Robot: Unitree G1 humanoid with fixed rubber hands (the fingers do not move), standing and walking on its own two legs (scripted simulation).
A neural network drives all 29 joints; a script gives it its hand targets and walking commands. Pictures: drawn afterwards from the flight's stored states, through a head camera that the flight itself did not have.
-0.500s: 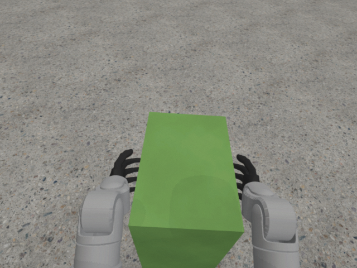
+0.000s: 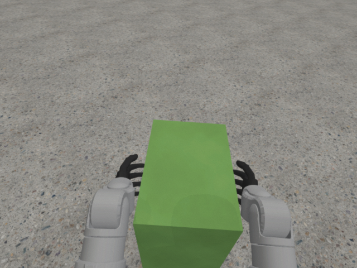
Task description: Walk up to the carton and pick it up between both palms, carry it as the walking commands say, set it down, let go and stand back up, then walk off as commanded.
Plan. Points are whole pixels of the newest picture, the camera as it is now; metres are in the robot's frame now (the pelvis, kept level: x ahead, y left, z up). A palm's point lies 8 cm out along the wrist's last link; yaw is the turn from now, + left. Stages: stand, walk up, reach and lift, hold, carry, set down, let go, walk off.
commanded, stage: carry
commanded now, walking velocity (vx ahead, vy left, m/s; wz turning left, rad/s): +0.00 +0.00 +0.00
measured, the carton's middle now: (183, 200) +0.30 +0.00 -0.01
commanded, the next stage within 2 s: hold in 0.68 s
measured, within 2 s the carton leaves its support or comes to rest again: neither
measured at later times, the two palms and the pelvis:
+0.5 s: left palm (124, 201) +0.25 +0.12 +0.07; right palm (254, 208) +0.25 -0.14 +0.07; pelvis -0.03 -0.01 +0.00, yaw +1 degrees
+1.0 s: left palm (126, 207) +0.25 +0.12 +0.04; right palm (252, 216) +0.24 -0.14 +0.05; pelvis -0.04 +0.01 +0.01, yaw -6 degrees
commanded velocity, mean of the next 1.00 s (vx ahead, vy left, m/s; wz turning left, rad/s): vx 0.00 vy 0.00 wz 0.00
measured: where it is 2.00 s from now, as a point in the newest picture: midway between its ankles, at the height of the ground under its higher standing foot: outside the picture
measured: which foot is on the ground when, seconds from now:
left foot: down 0.00-1.00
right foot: down 0.00-1.00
